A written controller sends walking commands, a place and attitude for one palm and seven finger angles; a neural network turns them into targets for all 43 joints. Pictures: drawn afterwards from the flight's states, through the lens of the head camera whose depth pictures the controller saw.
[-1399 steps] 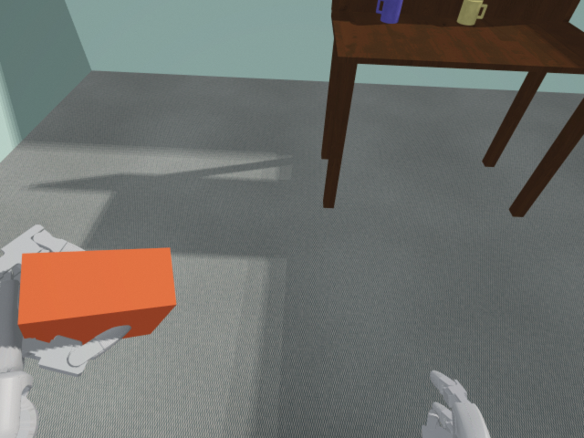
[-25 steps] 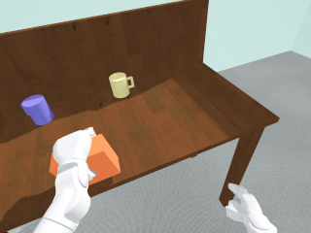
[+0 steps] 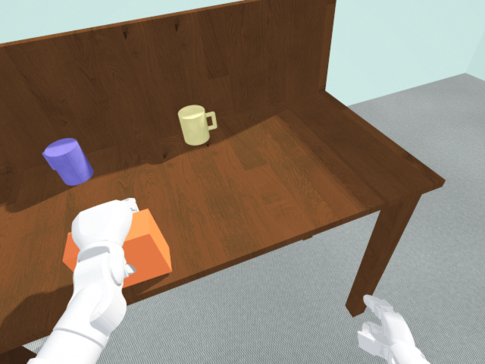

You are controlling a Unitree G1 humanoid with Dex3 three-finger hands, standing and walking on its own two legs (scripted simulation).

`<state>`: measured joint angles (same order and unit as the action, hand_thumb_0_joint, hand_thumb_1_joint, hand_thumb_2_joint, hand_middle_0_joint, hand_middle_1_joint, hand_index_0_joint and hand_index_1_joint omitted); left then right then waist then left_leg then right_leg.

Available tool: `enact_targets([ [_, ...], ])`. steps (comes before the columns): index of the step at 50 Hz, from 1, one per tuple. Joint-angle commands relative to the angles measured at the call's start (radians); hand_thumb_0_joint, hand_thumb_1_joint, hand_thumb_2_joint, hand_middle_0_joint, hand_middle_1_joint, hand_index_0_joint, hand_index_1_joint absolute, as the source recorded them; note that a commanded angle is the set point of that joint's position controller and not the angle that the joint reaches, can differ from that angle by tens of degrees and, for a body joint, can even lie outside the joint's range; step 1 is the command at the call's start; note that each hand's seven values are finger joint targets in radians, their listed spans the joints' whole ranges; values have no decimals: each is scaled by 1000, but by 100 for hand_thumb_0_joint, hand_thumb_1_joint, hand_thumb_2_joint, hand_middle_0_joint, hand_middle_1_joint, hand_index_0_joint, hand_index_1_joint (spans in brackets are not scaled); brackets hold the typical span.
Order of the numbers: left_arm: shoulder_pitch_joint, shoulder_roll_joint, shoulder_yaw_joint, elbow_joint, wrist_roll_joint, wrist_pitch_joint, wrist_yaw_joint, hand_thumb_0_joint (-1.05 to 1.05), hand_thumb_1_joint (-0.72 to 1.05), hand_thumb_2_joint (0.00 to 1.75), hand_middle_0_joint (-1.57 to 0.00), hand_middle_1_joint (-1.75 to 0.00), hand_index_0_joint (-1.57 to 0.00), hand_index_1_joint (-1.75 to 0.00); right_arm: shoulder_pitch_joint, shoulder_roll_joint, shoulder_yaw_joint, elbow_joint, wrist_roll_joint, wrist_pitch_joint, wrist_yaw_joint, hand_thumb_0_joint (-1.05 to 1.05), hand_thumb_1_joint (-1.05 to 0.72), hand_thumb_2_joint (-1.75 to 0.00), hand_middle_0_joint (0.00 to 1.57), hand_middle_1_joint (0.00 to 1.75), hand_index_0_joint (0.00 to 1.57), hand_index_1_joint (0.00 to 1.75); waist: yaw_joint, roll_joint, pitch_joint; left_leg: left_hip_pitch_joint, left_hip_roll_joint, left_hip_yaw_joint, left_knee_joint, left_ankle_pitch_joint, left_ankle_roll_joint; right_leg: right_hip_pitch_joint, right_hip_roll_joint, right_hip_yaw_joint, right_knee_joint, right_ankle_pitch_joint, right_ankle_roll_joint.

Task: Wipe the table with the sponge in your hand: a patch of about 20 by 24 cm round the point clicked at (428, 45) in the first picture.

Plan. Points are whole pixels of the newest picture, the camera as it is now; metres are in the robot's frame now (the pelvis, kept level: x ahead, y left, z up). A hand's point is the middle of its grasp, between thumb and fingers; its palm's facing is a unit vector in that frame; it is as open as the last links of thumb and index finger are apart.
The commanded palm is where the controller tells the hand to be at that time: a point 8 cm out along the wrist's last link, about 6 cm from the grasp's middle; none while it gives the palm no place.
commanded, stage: wipe forward along the middle lane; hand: left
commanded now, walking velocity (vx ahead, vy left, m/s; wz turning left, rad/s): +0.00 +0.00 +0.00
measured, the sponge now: (127, 259) +0.27 +0.26 +0.03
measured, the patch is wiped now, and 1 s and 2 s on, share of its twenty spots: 1.00 1.00 1.00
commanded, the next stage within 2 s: slide back across to the first lane in 1.38 s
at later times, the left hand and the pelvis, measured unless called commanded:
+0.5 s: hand (113, 220) +0.33 +0.30 +0.07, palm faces -0.06 -0.03 -1.00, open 9.6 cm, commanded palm +0.31 +0.30 +0.10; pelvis -0.02 -0.01 +0.00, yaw +1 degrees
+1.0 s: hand (113, 199) +0.38 +0.32 +0.07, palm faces -0.10 -0.02 -0.99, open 9.6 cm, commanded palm +0.37 +0.33 +0.10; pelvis -0.01 +0.00 -0.01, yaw +1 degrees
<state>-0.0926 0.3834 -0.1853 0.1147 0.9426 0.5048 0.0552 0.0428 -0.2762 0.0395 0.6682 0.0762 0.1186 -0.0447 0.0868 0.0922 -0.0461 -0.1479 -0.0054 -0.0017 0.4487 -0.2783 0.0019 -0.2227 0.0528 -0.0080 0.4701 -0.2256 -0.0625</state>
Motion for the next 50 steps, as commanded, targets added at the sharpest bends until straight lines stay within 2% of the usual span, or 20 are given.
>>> enact_targets([
  [1, -254, 237, 158, 10, 17, -21, 34, 0, 10, 130, -120, -160, -120, -160, -190, -109, -38, -157, -3, -54, -20, 0, -90, -90, 20, 30, 20, 30, -6, -161, -119, -99, -44, -7, -51, 123, 44, 116, -14, 103, -100, 85, 0],
  [2, -298, 219, 134, 20, 18, -26, 33, 0, 10, 130, -120, -160, -120, -160, -179, -108, -40, -156, -3, -54, -24, 0, -90, -90, 20, 30, 20, 30, -15, -150, -131, -106, -45, 2, -46, 119, 45, 119, -22, 86, -95, 83, 6],
  [5, -301, 209, 129, 68, 12, -46, 31, 0, 10, 130, -120, -160, -120, -160, -161, -111, -45, -156, -2, -56, -28, 0, -90, -90, 20, 30, 20, 30, -12, -136, -145, -109, -47, 1, -39, 128, 45, 121, -24, 76, -90, 112, 5],
  [6, -309, 254, 170, 84, 14, -55, 33, 0, 10, 130, -120, -160, -120, -160, -158, -115, -44, -154, -3, -57, -27, 0, -90, -90, 20, 30, 20, 30, -10, -140, -149, -115, -45, -6, -39, 118, 45, 114, -19, 95, -94, 97, 1],
  [8, -315, 226, 148, 115, 10, -76, 31, 0, 10, 130, -120, -160, -120, -160, -137, -114, -47, -152, -2, -58, -30, 0, -90, -90, 20, 30, 20, 30, -21, -157, -146, -133, -46, 1, -30, 119, 46, 119, -26, 78, -86, 121, 8],
  [11, -372, 282, 183, 173, 22, -102, 30, 0, 10, 130, -120, -160, -120, -160, -120, -124, -48, -144, -2, -58, -34, 0, -90, -90, 20, 30, 20, 30, -26, -162, -120, -162, -46, -2, -30, 80, 45, 86, -23, 98, -95, 66, 8],
  [14, -417, 278, 164, 263, 28, -124, 33, 0, 10, 130, -120, -160, -120, -160, -85, -128, -51, -132, -1, -61, -41, 0, -90, -90, 20, 30, 20, 30, -39, -181, -107, -196, -47, 7, -19, 46, 46, 64, -30, 83, -98, 17, 18],
  [16, -474, 327, 194, 295, 35, -141, 35, 0, 10, 130, -120, -160, -120, -160, -74, -134, -51, -125, 1, -60, -44, 0, -90, -90, 20, 30, 20, 30, -41, -155, -110, -208, -47, 3, -21, 21, 44, 44, -28, 93, -103, -28, 14],
  [20, -530, 299, 159, 361, 37, -174, 40, 0, 10, 130, -120, -160, -120, -160, -41, -133, -57, -120, 3, -61, -48, 0, -90, -90, 20, 30, 20, 30, -53, -142, -150, -224, -49, 8, -4, 28, 46, 48, -35, 76, -92, -5, 18],
  [21, -550, 331, 189, 371, 37, -182, 43, 0, 10, 130, -120, -160, -120, -160, -36, -136, -58, -119, 4, -62, -48, 0, -90, -90, 20, 30, 20, 30, -51, -149, -167, -230, -47, 1, -7, 22, 47, 49, -32, 85, -93, -17, 16],
  [25, -613, 336, 174, 449, 40, -215, 50, 0, 10, 130, -120, -160, -120, -160, -3, -139, -61, -109, 5, -62, -50, 0, -90, -90, 20, 30, 20, 30, -69, -151, -159, -263, -48, 4, 6, 8, 49, 35, -39, 80, -92, -22, 22],
  [26, -618, 374, 209, 455, 40, -224, 52, 0, 10, 130, -120, -160, -120, -160, 2, -142, -61, -108, 4, -62, -50, 0, -90, -90, 20, 30, 20, 30, -59, -149, -181, -265, -47, -1, 2, 6, 49, 42, -37, 90, -92, -30, 19],
  [29, -640, 345, 178, 511, 50, -245, 60, 0, 10, 130, -120, -160, -120, -160, 28, -140, -66, -101, 5, -61, -47, 0, -90, -90, 20, 30, 20, 30, -75, -149, -180, -280, -46, 4, 15, 16, 50, 31, -40, 77, -83, -3, 23],
  [31, -691, 383, 204, 523, 53, -257, 66, 0, 10, 130, -120, -160, -120, -160, 35, -144, -66, -98, 4, -59, -48, 0, -90, -90, 20, 30, 20, 30, -78, -139, -189, -285, -45, -1, 13, 1, 51, 19, -38, 84, -88, -29, 21],
  [33, -715, 373, 189, 557, 57, -273, 74, 0, 10, 130, -120, -160, -120, -160, 59, -142, -69, -91, 4, -61, -47, 0, -90, -90, 20, 30, 20, 30, -87, -153, -199, -297, -46, 3, 25, 9, 54, 26, -42, 81, -82, -9, 26],
  [36, -763, 428, 224, 604, 66, -289, 82, 0, 10, 130, -120, -160, -120, -160, 75, -150, -69, -77, 4, -56, -46, 0, -90, -90, 20, 30, 20, 30, -88, -154, -211, -313, -43, -1, 23, 5, 53, 21, -41, 88, -82, -13, 25],
  [40, -793, 416, 203, 665, 73, -305, 91, 0, 10, 130, -120, -160, -120, -160, 101, -148, -72, -69, 4, -52, -42, 0, -90, -90, 20, 30, 20, 30, -99, -151, -232, -320, -43, 5, 35, 31, 56, 32, -43, 80, -70, 45, 28],
  [41, -797, 453, 238, 667, 73, -310, 93, 0, 10, 130, -120, -160, -120, -160, 103, -153, -73, -66, 2, -50, -41, 0, -90, -90, 20, 30, 20, 30, -92, -142, -253, -320, -41, 1, 33, 40, 55, 42, -42, 82, -67, 59, 24],
  [44, -780, 414, 208, 699, 79, -315, 98, 0, 10, 130, -120, -160, -120, -160, 115, -149, -75, -65, 2, -43, -33, 0, -90, -90, 20, 30, 20, 30, -95, -121, -250, -317, -40, 7, 40, 65, 55, 38, -42, 70, -56, 112, 23],
  [50, -869, 435, 207, 749, 92, -319, 109, 0, 10, 130, -120, -160, -120, -160, 141, -156, -76, -51, 4, -39, -32, 0, -90, -90, 20, 30, 20, 30, -116, -137, -244, -323, -38, -2, 34, 54, 57, 3, -38, 53, -56, 91, 24],
])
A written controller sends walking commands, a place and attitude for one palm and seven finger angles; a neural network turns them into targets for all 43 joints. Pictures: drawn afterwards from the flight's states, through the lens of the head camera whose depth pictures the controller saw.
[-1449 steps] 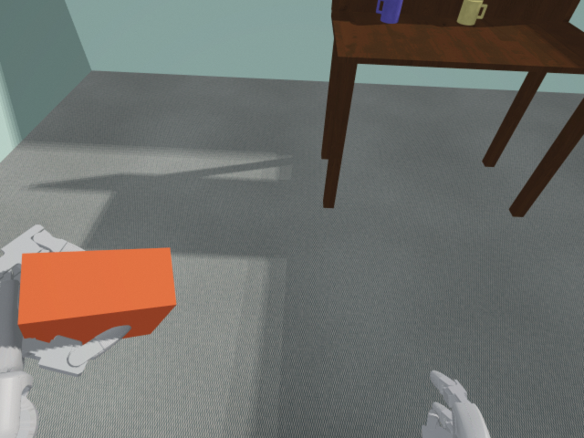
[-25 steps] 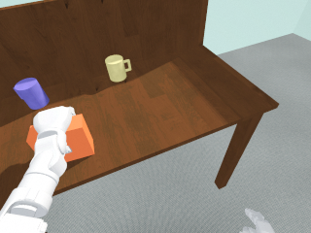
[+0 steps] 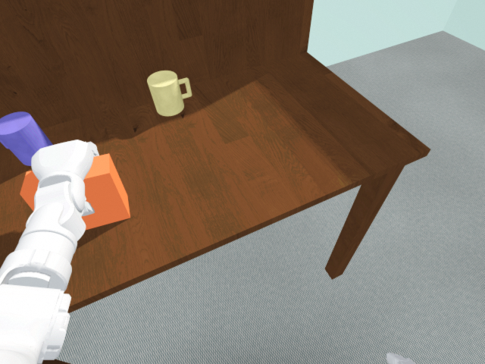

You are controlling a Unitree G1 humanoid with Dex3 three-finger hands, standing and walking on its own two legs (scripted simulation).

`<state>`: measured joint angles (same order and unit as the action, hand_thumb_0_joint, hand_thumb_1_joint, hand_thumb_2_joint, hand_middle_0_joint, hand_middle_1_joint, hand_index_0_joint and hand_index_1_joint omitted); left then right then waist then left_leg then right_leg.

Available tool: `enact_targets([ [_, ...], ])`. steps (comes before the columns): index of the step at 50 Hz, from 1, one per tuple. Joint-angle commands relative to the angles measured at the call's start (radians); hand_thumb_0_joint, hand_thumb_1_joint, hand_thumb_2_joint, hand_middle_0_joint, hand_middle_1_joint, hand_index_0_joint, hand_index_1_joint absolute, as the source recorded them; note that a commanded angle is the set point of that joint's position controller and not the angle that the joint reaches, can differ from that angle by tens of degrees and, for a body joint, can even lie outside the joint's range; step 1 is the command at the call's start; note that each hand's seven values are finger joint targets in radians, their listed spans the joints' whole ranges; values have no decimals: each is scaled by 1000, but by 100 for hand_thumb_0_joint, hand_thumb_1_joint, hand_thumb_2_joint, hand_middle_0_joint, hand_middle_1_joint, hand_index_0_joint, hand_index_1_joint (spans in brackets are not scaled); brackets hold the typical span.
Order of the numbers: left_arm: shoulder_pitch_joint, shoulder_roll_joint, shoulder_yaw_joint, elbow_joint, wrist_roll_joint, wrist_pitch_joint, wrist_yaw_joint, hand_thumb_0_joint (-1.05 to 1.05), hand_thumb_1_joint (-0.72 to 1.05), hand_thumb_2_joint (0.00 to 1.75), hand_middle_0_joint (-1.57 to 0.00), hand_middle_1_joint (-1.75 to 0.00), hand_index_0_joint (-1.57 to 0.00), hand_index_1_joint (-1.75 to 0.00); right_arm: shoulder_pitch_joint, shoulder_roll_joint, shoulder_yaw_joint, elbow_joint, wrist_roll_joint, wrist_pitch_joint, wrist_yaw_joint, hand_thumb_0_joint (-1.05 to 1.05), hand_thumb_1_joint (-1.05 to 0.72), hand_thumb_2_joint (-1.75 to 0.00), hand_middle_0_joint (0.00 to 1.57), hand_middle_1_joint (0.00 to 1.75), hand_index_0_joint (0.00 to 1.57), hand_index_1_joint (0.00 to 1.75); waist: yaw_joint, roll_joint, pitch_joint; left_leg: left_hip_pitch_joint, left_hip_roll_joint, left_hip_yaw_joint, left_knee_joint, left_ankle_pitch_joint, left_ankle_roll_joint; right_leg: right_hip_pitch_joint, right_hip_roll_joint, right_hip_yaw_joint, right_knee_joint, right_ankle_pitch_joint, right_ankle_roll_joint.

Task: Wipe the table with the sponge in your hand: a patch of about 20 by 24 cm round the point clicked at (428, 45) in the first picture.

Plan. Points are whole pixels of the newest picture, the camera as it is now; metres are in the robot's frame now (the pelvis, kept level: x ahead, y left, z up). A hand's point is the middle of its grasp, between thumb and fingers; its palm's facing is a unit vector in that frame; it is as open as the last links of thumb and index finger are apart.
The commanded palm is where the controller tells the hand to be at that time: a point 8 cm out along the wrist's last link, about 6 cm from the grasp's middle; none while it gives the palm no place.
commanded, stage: wipe forward along the middle lane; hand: left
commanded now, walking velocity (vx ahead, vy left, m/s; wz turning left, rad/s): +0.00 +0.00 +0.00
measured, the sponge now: (86, 203) +0.39 +0.32 +0.03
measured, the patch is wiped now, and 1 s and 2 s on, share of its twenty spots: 1.00 1.00 1.00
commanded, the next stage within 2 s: slide back across to the first lane in 0.38 s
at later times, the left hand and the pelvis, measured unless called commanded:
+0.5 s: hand (76, 162) +0.45 +0.34 +0.07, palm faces -0.12 +0.00 -0.99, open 9.6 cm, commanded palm +0.43 +0.34 +0.12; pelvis +0.01 +0.03 +0.00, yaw +0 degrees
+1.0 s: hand (39, 171) +0.42 +0.40 +0.08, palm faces -0.09 -0.04 -0.99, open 9.7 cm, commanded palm +0.40 +0.40 +0.13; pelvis +0.04 +0.05 +0.01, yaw -1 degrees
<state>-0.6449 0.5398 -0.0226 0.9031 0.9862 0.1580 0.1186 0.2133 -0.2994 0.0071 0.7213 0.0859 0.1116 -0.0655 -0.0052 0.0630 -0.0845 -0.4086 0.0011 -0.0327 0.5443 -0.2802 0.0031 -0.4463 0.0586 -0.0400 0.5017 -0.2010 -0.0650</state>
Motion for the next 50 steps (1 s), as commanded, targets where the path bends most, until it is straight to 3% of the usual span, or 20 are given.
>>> enact_targets([
  [1, -320, 280, 51, -45, 50, 24, 46, 0, 10, 130, -120, -160, -120, -160, -32, -133, -46, -106, -7, -32, -11, 0, -90, -90, 20, 30, 20, 30, -18, -102, -224, -50, -43, 28, -64, 79, 56, 232, -41, 84, -87, 90, 22],
  [3, -329, 251, 22, -30, 51, 24, 51, 0, 10, 130, -120, -160, -120, -160, -22, -130, -45, -107, -6, -31, -8, 0, -90, -90, 20, 30, 20, 30, -28, -103, -218, -48, -44, 29, -62, 73, 56, 219, -41, 73, -83, 87, 25],
  [8, -403, 287, 31, 25, 62, 32, 60, 0, 10, 130, -120, -160, -120, -160, -5, -136, -42, -92, -6, -30, -11, 0, -90, -90, 20, 30, 20, 30, -43, -105, -209, -57, -41, 22, -63, 56, 54, 186, -39, 68, -82, 53, 25],
  [9, -438, 271, 8, 15, 63, 30, 61, 0, 10, 130, -120, -160, -120, -160, -2, -135, -41, -93, -6, -32, -10, 0, -90, -90, 20, 30, 20, 30, -50, -85, -215, -48, -40, 23, -62, 61, 55, 177, -39, 66, -81, 60, 24],
  [11, -462, 327, 49, 31, 68, 32, 63, 0, 10, 130, -120, -160, -120, -160, 5, -140, -41, -86, -10, -31, -11, 0, -90, -90, 20, 30, 20, 30, -46, -75, -244, -48, -39, 19, -59, 79, 54, 190, -38, 71, -80, 77, 21],
  [17, -469, 301, 24, 82, 79, 32, 54, 0, 10, 130, -120, -160, -120, -160, 42, -140, -45, -81, -13, -27, -2, 0, -90, -90, 20, 30, 20, 30, -53, -70, -283, -28, -31, 15, -44, 138, 52, 180, -32, 52, -54, 137, 18],
  [23, -530, 324, 21, 126, 95, 25, 52, 0, 10, 130, -120, -160, -120, -160, 77, -148, -45, -67, -14, -28, 0, 0, -90, -90, 20, 30, 20, 30, -74, -67, -247, -34, -25, 0, -41, 133, 49, 115, -24, 42, -51, 103, 14],
  [24, -529, 309, 15, 115, 93, 21, 54, 0, 10, 130, -120, -160, -120, -160, 84, -146, -47, -70, -16, -30, 3, 0, -90, -90, 20, 30, 20, 30, -69, -55, -273, -25, -24, 1, -38, 149, 49, 120, -22, 40, -45, 116, 12],
  [26, -478, 356, 72, 86, 88, 8, 53, 0, 10, 130, -120, -160, -120, -160, 85, -145, -54, -78, -21, -27, 7, 0, -90, -90, 20, 30, 20, 30, -32, -36, -354, 1, -25, 4, -32, 225, 48, 189, -21, 46, -37, 193, 5],
  [27, -473, 372, 81, 76, 86, 5, 55, 0, 10, 130, -120, -160, -120, -160, 90, -145, -56, -77, -19, -23, 8, 0, -90, -90, 20, 30, 20, 30, -35, -44, -371, 1, -25, 8, -27, 239, 49, 211, -23, 47, -31, 221, 8],
  [30, -396, 348, 82, 44, 69, 7, 53, 0, 10, 130, -120, -160, -120, -160, 71, -142, -58, -89, -15, -17, 17, 0, -90, -90, 20, 30, 20, 30, -16, -39, -339, 17, -25, 11, -40, 265, 49, 234, -21, 39, -42, 245, 6],
  [31, -384, 398, 124, 32, 66, 7, 52, 0, 10, 130, -120, -160, -120, -160, 60, -148, -56, -90, -15, -14, 17, 0, -90, -90, 20, 30, 20, 30, 1, -26, -347, 19, -25, 5, -49, 291, 47, 253, -21, 40, -42, 260, 1],
  [32, -410, 402, 115, 5, 68, 5, 51, 0, 10, 130, -120, -160, -120, -160, 60, -148, -55, -92, -12, -12, 18, 0, -90, -90, 20, 30, 20, 30, -9, -33, -337, 22, -26, 6, -51, 291, 50, 260, -22, 40, -42, 264, 4],
  [33, -387, 423, 138, -19, 69, 4, 54, 0, 10, 130, -120, -160, -120, -160, 55, -148, -58, -95, -12, -11, 20, 0, -90, -90, 20, 30, 20, 30, 5, -21, -348, 31, -28, 7, -55, 309, 51, 281, -23, 41, -44, 277, 3],
  [36, -355, 437, 151, -54, 67, 14, 47, 0, 10, 130, -120, -160, -120, -160, 23, -149, -54, -103, -9, -6, 23, 0, -90, -90, 20, 30, 20, 30, 19, 2, -327, 46, -29, 2, -77, 331, 48, 298, -24, 37, -54, 279, -4],
  [37, -337, 407, 130, -49, 63, 18, 44, 0, 10, 130, -120, -160, -120, -160, 27, -146, -55, -103, -10, -8, 25, 0, -90, -90, 20, 30, 20, 30, 12, -4, -301, 56, -27, 7, -76, 333, 50, 290, -23, 30, -56, 280, -1],
  [38, -285, 437, 167, -45, 60, 23, 42, 0, 10, 130, -120, -160, -120, -160, 25, -151, -56, -102, -10, -6, 28, 0, -90, -90, 20, 30, 20, 30, 30, -30, -312, 54, -27, 1, -80, 350, 49, 313, -21, 30, -55, 292, -3],
  [46, -249, 448, 171, -175, 47, -2, -20, 0, 10, 130, -120, -160, -120, -160, -17, -157, -55, -126, -6, -1, 21, 0, -90, -90, 20, 30, 20, 30, 26, 2, -286, 116, -26, -2, -92, 415, 49, 323, -26, 32, -74, 334, -10],
  [48, -235, 404, 138, -187, 46, -13, -31, 0, 10, 130, -120, -160, -120, -160, -9, -154, -59, -124, -8, -3, 20, 0, -90, -90, 20, 30, 20, 30, 15, 2, -267, 145, -23, -3, -83, 434, 49, 291, -23, 25, -78, 328, -8],
  [50, -202, 423, 161, -201, 47, -26, -40, 0, 10, 130, -120, -160, -120, -160, -7, -156, -62, -127, -10, -2, 19, 0, -90, -90, 20, 30, 20, 30, 24, -9, -284, 155, -24, -6, -77, 458, 46, 301, -22, 25, -78, 341, -10],
])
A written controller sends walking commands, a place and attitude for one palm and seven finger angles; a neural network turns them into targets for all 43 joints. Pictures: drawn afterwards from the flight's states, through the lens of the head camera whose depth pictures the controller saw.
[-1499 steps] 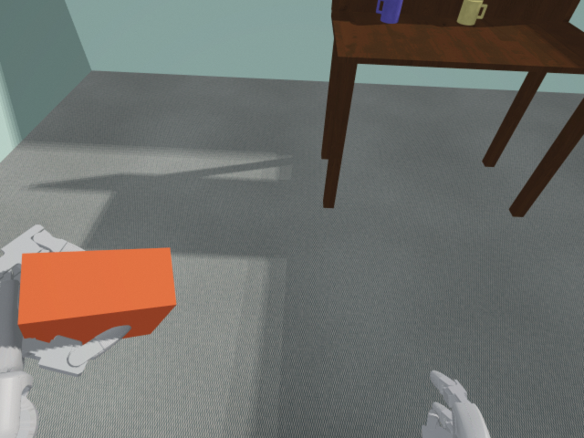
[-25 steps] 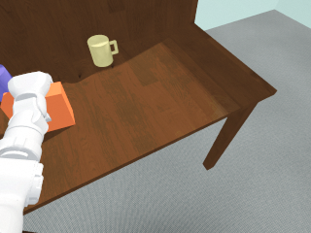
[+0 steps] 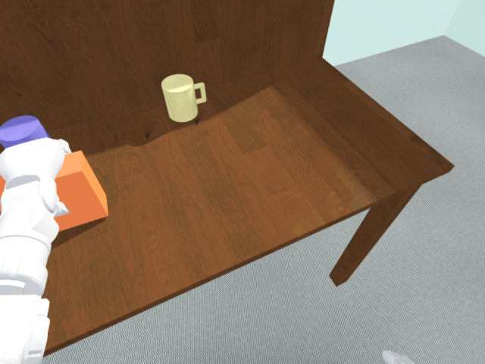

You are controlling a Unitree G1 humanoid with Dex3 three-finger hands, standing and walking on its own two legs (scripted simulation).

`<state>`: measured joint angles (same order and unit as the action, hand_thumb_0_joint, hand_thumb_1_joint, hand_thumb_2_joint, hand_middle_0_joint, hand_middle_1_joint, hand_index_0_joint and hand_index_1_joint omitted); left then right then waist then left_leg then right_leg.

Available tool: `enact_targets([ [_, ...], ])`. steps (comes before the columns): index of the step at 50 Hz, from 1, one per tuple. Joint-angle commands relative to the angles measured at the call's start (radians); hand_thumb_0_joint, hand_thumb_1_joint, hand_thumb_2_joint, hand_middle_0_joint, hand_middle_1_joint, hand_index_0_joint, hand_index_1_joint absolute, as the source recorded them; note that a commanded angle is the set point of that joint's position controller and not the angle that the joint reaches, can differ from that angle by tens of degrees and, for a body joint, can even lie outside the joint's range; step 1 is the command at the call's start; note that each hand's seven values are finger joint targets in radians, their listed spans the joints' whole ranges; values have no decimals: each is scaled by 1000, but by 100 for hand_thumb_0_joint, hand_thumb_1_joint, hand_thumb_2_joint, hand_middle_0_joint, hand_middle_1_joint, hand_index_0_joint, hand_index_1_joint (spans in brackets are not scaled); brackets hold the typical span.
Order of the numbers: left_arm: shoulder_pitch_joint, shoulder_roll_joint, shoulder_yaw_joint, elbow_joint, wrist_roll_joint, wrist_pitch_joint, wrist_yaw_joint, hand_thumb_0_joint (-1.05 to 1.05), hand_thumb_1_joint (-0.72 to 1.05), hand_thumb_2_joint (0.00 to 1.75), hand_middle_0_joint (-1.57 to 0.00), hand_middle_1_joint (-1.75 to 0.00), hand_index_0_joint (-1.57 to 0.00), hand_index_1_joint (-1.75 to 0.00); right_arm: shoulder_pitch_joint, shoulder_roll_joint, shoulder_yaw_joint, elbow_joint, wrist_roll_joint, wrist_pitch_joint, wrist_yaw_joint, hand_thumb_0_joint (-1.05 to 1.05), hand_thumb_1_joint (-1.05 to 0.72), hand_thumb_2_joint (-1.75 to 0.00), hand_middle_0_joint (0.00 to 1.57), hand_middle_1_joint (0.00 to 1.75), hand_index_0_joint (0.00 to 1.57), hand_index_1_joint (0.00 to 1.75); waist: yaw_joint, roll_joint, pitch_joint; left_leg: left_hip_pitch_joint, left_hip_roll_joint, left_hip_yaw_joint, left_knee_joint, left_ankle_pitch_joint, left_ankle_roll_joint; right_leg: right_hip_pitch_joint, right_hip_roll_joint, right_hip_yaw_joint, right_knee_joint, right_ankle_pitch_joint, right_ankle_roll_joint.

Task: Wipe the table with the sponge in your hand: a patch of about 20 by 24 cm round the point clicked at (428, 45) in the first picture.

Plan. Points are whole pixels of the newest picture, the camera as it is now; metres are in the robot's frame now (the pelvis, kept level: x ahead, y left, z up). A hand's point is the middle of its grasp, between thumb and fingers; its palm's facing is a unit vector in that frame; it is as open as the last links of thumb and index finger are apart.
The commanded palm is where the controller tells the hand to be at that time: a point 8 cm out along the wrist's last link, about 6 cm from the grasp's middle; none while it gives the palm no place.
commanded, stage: slide back across to the first lane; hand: left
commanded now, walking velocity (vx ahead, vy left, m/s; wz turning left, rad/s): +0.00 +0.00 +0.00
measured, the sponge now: (60, 203) +0.37 +0.36 +0.03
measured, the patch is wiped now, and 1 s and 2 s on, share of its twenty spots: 1.00 1.00 1.00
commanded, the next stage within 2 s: wipe back along the first lane in 0.12 s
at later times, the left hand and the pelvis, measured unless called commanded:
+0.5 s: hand (34, 202) +0.34 +0.37 +0.07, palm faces -0.05 -0.03 -1.00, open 9.7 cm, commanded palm +0.32 +0.36 +0.11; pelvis +0.00 +0.01 +0.00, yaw +1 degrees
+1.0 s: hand (38, 225) +0.30 +0.34 +0.07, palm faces -0.01 -0.02 -1.00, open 9.7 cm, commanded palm +0.27 +0.33 +0.10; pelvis +0.00 +0.00 +0.00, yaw +1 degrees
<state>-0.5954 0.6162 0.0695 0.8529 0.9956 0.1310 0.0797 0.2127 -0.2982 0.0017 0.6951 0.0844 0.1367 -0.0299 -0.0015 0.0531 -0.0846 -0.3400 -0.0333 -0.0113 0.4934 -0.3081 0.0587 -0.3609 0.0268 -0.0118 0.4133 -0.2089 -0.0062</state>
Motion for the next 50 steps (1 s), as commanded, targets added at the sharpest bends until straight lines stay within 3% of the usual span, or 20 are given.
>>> enact_targets([
  [1, -258, 339, 66, -191, 30, -11, -10, 0, 10, 130, -120, -160, -120, -160, -18, -155, -56, -110, -7, -26, -18, 0, -90, -90, 20, 30, 20, 30, 22, 29, -295, 105, 14, -32, -26, 530, -14, 211, 8, -1, 11, 362, -72],
  [3, -240, 313, 48, -203, 30, -19, -14, 0, 10, 130, -120, -160, -120, -160, -10, -153, -60, -106, -9, -26, -17, 0, -90, -90, 20, 30, 20, 30, 14, 20, -280, 131, 20, -42, -12, 575, -20, 178, 12, -12, 14, 351, -69],
  [7, -240, 333, 66, -240, 26, -35, -18, 0, 10, 130, -120, -160, -120, -160, -11, -154, -62, -105, -14, -23, -18, 0, -90, -90, 20, 30, 20, 30, 17, 56, -294, 156, 21, -48, 1, 624, -28, 163, 13, -13, 21, 352, -73],
  [11, -226, 368, 101, -271, 19, -43, -20, 0, 10, 130, -120, -160, -120, -160, -28, -157, -58, -112, -17, -17, -18, 0, -90, -90, 20, 30, 20, 30, 27, 48, -305, 147, 20, -49, 2, 639, -33, 181, 12, -10, 19, 369, -76],
  [13, -206, 296, 46, -251, 17, -37, -21, 0, 10, 130, -120, -160, -120, -160, -19, -152, -61, -108, -17, -16, -15, 0, -90, -90, 20, 30, 20, 30, 12, 38, -277, 147, 23, -53, 5, 611, -34, 146, 13, -21, 22, 334, -71],
  [17, -105, 274, 61, -342, 1, -37, -15, 0, 10, 130, -120, -160, -120, -160, -32, -147, -68, -131, -21, -20, -6, 0, -90, -90, 20, 30, 20, 30, 37, 60, -346, 195, 34, -73, 17, 717, -45, 175, 13, -19, 30, 353, -73],
  [21, 7, 219, 56, -397, -42, -7, -13, 0, 10, 130, -120, -160, -120, -160, -70, -145, -63, -150, -18, -20, -1, 0, -90, -90, 20, 30, 20, 30, 45, 15, -298, 166, 38, -77, 0, 688, -45, 184, 13, -19, 19, 343, -69],
  [23, -15, 217, 39, -393, -35, 17, -9, 0, 10, 130, -120, -160, -120, -160, -64, -152, -63, -135, -18, -18, -3, 0, -90, -90, 20, 30, 20, 30, 31, -7, -266, 149, 36, -75, -9, 620, -45, 168, 14, -26, 19, 306, -67],
  [25, 33, 196, 29, -390, -37, 38, -8, 0, 10, 130, -120, -160, -120, -160, -77, -147, -61, -141, -16, -20, -3, 0, -90, -90, 20, 30, 20, 30, 39, -14, -239, 132, 28, -68, -20, 555, -39, 180, 14, -28, 10, 279, -69],
  [26, 18, 215, 47, -409, -41, 41, -10, 0, 10, 130, -120, -160, -120, -160, -93, -150, -55, -144, -14, -21, -5, 0, -90, -90, 20, 30, 20, 30, 42, -12, -242, 129, 31, -70, -28, 551, -38, 187, 13, -21, 7, 278, -73],
  [29, 51, 152, -7, -419, -43, 60, -16, 0, 10, 130, -120, -160, -120, -160, -95, -142, -54, -147, -14, -25, -6, 0, -90, -90, 20, 30, 20, 30, 37, -16, -213, 124, 28, -70, -34, 503, -38, 177, 13, -30, 6, 244, -70],
  [31, 56, 190, 28, -414, -44, 68, -19, 0, 10, 130, -120, -160, -120, -160, -112, -146, -46, -148, -12, -27, -9, 0, -90, -90, 20, 30, 20, 30, 44, -14, -196, 102, 24, -65, -44, 452, -31, 187, 14, -22, 1, 234, -78],
  [34, 90, 122, -25, -413, -46, 76, -24, 0, 10, 130, -120, -160, -120, -160, -111, -137, -47, -155, -13, -31, -10, 0, -90, -90, 20, 30, 20, 30, 42, -23, -179, 103, 22, -61, -47, 415, -30, 177, 13, -31, 2, 209, -74],
  [35, 102, 148, -3, -412, -46, 76, -23, 0, 10, 130, -120, -160, -120, -160, -110, -140, -46, -155, -13, -32, -10, 0, -90, -90, 20, 30, 20, 30, 47, -27, -184, 95, 19, -60, -47, 404, -29, 186, 14, -29, 2, 211, -76],
  [36, 106, 167, 17, -427, -48, 74, -25, 0, 10, 130, -120, -160, -120, -160, -128, -141, -42, -162, -12, -32, -11, 0, -90, -90, 20, 30, 20, 30, 54, -16, -189, 88, 19, -60, -50, 404, -28, 198, 13, -20, 2, 217, -80],
  [37, 135, 132, -4, -423, -52, 76, -24, 0, 10, 130, -120, -160, -120, -160, -119, -135, -43, -163, -13, -34, -10, 0, -90, -90, 20, 30, 20, 30, 51, -30, -190, 92, 17, -56, -45, 409, -26, 203, 12, -27, 7, 228, -75],
  [41, 190, 132, 10, -476, -64, 79, -26, 0, 10, 130, -120, -160, -120, -160, -150, -135, -39, -179, -12, -36, -9, 0, -90, -90, 20, 30, 20, 30, 63, -19, -183, 84, 17, -53, -49, 406, -24, 217, 10, -17, 5, 249, -77],
  [45, 297, 108, 10, -516, -76, 93, -17, 0, 10, 130, -120, -160, -120, -160, -151, -130, -45, -180, -12, -42, -3, 0, -90, -90, 20, 30, 20, 30, 66, -44, -180, 90, 17, -48, -38, 438, -22, 236, 9, -23, 12, 294, -70],
  [48, 290, 77, -16, -560, -82, 118, -15, 0, 10, 130, -120, -160, -120, -160, -167, -128, -43, -181, -11, -43, -4, 0, -90, -90, 20, 30, 20, 30, 57, -46, -153, 95, 18, -47, -43, 415, -20, 222, 11, -25, 7, 274, -69],
  [50, 301, 88, -10, -577, -83, 131, -15, 0, 10, 130, -120, -160, -120, -160, -177, -128, -42, -182, -11, -44, -8, 0, -90, -90, 20, 30, 20, 30, 61, -49, -151, 90, 12, -43, -49, 385, -17, 235, 9, -22, 4, 266, -69],
])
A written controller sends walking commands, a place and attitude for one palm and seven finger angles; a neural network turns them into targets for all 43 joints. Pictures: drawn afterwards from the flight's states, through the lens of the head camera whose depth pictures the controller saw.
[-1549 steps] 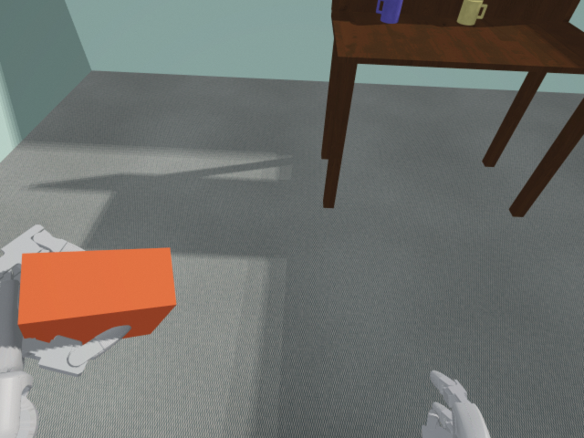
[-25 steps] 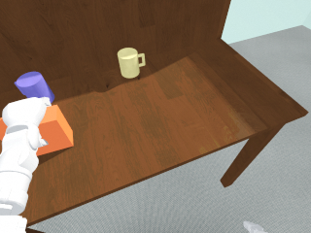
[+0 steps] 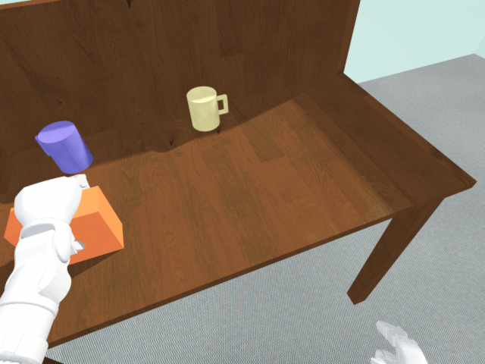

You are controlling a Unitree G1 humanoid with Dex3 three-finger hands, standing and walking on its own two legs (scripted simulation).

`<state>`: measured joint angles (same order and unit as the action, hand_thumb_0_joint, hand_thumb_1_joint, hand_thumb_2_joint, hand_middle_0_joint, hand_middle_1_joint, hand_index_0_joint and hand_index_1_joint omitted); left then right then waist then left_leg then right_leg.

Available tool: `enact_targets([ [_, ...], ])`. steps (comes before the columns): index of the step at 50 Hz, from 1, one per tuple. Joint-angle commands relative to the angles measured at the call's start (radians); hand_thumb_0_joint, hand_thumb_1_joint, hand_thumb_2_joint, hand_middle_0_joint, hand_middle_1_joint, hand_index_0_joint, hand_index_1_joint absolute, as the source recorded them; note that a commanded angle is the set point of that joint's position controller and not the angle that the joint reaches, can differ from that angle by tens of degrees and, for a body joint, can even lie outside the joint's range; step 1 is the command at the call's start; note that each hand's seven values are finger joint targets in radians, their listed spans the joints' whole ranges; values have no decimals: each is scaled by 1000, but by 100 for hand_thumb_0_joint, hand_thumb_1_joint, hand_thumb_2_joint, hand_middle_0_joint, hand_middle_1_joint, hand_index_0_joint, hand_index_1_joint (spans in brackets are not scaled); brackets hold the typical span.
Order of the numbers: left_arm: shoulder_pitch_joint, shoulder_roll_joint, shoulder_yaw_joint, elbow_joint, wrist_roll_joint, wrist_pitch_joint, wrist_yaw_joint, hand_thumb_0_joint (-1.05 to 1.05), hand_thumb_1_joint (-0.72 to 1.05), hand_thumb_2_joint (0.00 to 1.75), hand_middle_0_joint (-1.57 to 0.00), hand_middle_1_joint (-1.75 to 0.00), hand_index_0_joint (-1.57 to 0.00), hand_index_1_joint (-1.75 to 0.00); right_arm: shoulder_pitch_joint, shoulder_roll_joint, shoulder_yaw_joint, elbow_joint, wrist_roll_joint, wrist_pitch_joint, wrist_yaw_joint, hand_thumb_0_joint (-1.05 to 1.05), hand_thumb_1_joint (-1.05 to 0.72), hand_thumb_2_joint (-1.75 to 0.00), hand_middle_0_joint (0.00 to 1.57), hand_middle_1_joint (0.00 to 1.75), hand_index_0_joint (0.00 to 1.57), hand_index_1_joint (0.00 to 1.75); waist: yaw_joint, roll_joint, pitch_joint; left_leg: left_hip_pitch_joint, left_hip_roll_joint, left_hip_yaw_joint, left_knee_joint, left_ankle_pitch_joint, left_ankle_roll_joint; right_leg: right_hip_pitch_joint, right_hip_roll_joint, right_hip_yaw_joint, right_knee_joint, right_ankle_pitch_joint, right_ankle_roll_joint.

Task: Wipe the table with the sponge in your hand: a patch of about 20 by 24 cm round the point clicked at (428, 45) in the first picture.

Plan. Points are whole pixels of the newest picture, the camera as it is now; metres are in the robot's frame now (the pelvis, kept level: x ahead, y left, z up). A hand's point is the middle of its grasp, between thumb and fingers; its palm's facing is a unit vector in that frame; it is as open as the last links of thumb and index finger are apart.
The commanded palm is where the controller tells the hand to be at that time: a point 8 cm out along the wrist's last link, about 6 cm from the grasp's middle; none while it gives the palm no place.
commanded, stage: wipe back along the first lane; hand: left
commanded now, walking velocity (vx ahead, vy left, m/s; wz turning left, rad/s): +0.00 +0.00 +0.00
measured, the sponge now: (76, 235) +0.30 +0.34 +0.02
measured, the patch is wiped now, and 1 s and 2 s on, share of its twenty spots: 1.00 1.00 1.00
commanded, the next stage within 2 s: lift the sponge slowly off the table in 0.84 s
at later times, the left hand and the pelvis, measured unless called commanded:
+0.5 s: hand (71, 241) +0.27 +0.31 +0.07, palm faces +0.00 -0.03 -1.00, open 9.7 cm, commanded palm +0.23 +0.30 +0.10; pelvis +0.01 +0.00 +0.00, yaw +0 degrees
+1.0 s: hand (65, 268) +0.22 +0.29 +0.07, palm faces +0.05 -0.09 -0.99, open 9.6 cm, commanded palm +0.19 +0.29 +0.11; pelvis +0.00 +0.00 +0.00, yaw -1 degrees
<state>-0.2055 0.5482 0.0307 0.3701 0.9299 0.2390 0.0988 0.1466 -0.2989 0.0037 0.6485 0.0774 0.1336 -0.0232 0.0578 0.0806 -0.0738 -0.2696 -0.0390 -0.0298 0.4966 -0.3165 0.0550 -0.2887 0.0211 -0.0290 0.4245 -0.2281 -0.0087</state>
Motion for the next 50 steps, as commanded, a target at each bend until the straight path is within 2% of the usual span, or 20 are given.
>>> enact_targets([
  [1, -87, 162, 39, -116, -21, 28, -36, 0, 10, 130, -120, -160, -120, -160, -131, -127, -39, -143, -4, -43, -16, 0, -90, -90, 20, 30, 20, 30, 7, -70, -161, 18, 18, -27, -57, 382, -10, 166, 16, 5, -9, 283, -69],
  [3, -58, 130, 14, -123, -25, 38, -39, 0, 10, 130, -120, -160, -120, -160, -124, -123, -39, -140, -4, -46, -18, 0, -90, -90, 20, 30, 20, 30, 3, -81, -158, 24, 17, -25, -55, 397, -12, 173, 14, -3, -6, 300, -66],
  [6, 4, 142, 40, -180, -35, 37, -42, 0, 10, 130, -120, -160, -120, -160, -152, -121, -36, -153, -6, -51, -15, 0, -90, -90, 20, 30, 20, 30, 20, -75, -183, 34, 16, -26, -53, 411, -9, 203, 12, 11, -3, 333, -68],
  [9, 41, 109, 13, -210, -37, 44, -42, 0, 10, 130, -120, -160, -120, -160, -146, -116, -36, -150, -7, -54, -13, 0, -90, -90, 20, 30, 20, 30, 12, -78, -159, 36, 18, -21, -51, 422, -12, 192, 12, -1, 0, 342, -63],
  [11, 72, 143, 55, -234, -44, 51, -39, 0, 10, 130, -120, -160, -120, -160, -168, -118, -33, -158, -8, -57, -13, 0, -90, -90, 20, 30, 20, 30, 25, -93, -162, 33, 18, -24, -53, 419, -8, 208, 13, 12, 1, 352, -65],
  [13, 68, 118, 33, -238, -45, 61, -38, 0, 10, 130, -120, -160, -120, -160, -156, -115, -34, -150, -8, -57, -15, 0, -90, -90, 20, 30, 20, 30, 15, -99, -137, 32, 18, -21, -55, 410, -9, 194, 13, 1, -1, 340, -62],
  [17, 104, 82, 8, -317, -48, 72, -35, 0, 10, 130, -120, -160, -120, -160, -174, -107, -33, -165, -8, -64, -13, 0, -90, -90, 20, 30, 20, 30, 21, -79, -166, 54, 18, -22, -52, 419, -9, 206, 10, 4, 3, 344, -61],
  [19, 155, 68, 7, -314, -53, 75, -33, 0, 10, 130, -120, -160, -120, -160, -171, -104, -33, -162, -10, -67, -11, 0, -90, -90, 20, 30, 20, 30, 25, -103, -147, 51, 18, -22, -50, 439, -11, 207, 12, 2, 4, 369, -60],
  [21, 207, 95, 39, -355, -60, 79, -29, 0, 10, 130, -120, -160, -120, -160, -201, -104, -29, -174, -11, -69, -8, 0, -90, -90, 20, 30, 20, 30, 40, -88, -165, 56, 17, -23, -48, 441, -11, 228, 11, 22, 10, 398, -63],
  [22, 191, 79, 22, -368, -58, 82, -26, 0, 10, 130, -120, -160, -120, -160, -184, -102, -32, -168, -11, -69, -7, 0, -90, -90, 20, 30, 20, 30, 27, -100, -173, 51, 16, -18, -44, 440, -10, 231, 6, 12, 14, 407, -58],
  [26, 239, 91, 45, -405, -68, 102, -22, 0, 10, 130, -120, -160, -120, -160, -220, -102, -27, -176, -8, -65, -7, 0, -90, -90, 20, 30, 20, 30, 40, -102, -129, 47, 21, -24, -59, 417, -12, 218, 14, 24, 6, 369, -62],
  [28, 256, 58, 18, -414, -67, 113, -18, 0, 10, 130, -120, -160, -120, -160, -201, -96, -28, -176, -9, -67, -5, 0, -90, -90, 20, 30, 20, 30, 34, -98, -122, 50, 23, -22, -57, 434, -13, 215, 9, 6, 8, 368, -59],
  [31, 328, 82, 47, -471, -71, 119, -17, 0, 10, 130, -120, -160, -120, -160, -229, -95, -25, -185, -11, -69, 0, 0, -90, -90, 20, 30, 20, 30, 51, -89, -151, 65, 22, -26, -54, 446, -14, 242, 12, 28, 13, 397, -62],
  [36, 343, 80, 42, -524, -72, 143, -23, 0, 10, 130, -120, -160, -120, -160, -249, -92, -19, -194, -10, -64, 0, 0, -90, -90, 20, 30, 20, 30, 52, -81, -104, 54, 23, -27, -73, 389, -12, 229, 14, 28, 3, 328, -63],
  [39, 406, 39, 12, -530, -76, 147, -27, 0, 10, 130, -120, -160, -120, -160, -233, -84, -17, -192, -8, -64, 3, 0, -90, -90, 20, 30, 20, 30, 50, -82, -90, 52, 25, -23, -70, 407, -15, 227, 11, 11, 6, 329, -59],
  [41, 399, 67, 35, -573, -68, 151, -24, 0, 10, 130, -120, -160, -120, -160, -256, -87, -16, -197, -10, -66, 4, 0, -90, -90, 20, 30, 20, 30, 54, -66, -93, 61, 28, -32, -75, 399, -15, 222, 19, 34, 3, 315, -66],
  [44, 442, 22, -3, -587, -74, 157, -25, 0, 10, 130, -120, -160, -120, -160, -240, -81, -15, -196, -10, -66, 10, 0, -90, -90, 20, 30, 20, 30, 50, -81, -72, 55, 33, -32, -78, 404, -18, 214, 16, 10, 3, 300, -60],
  [46, 424, 63, 33, -624, -65, 163, -19, 0, 10, 130, -120, -160, -120, -160, -271, -85, -14, -204, -13, -66, 7, 0, -90, -90, 20, 30, 20, 30, 58, -76, -82, 57, 32, -37, -86, 368, -15, 218, 23, 37, -1, 273, -67],
  [48, 425, 40, 14, -607, -65, 167, -17, 0, 10, 130, -120, -160, -120, -160, -247, -80, -14, -198, -13, -66, 5, 0, -90, -90, 20, 30, 20, 30, 53, -89, -75, 53, 31, -31, -82, 374, -15, 215, 16, 18, 0, 278, -63],
  [50, 374, 70, 24, -627, -56, 169, -16, 0, 10, 130, -120, -160, -120, -160, -249, -85, -15, -194, -16, -60, 0, 0, -90, -90, 20, 30, 20, 30, 51, -81, -82, 59, 28, -29, -85, 365, -14, 218, 16, 24, -4, 269, -63],
])
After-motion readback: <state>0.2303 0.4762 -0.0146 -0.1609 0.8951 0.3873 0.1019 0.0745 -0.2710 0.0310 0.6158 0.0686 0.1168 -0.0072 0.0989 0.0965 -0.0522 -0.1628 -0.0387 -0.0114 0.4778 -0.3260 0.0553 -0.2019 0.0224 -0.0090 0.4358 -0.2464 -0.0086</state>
